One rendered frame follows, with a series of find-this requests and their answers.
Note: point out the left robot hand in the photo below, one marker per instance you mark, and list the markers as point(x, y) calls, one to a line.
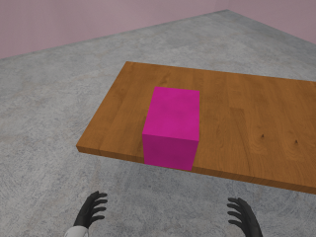
point(85, 216)

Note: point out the right robot hand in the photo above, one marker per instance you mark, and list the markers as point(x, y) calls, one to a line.
point(249, 223)

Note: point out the table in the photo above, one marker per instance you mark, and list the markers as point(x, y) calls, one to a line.
point(251, 128)

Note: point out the left robot forearm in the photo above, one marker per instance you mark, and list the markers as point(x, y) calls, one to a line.
point(77, 231)

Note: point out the carton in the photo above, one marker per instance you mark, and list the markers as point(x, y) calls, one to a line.
point(170, 135)

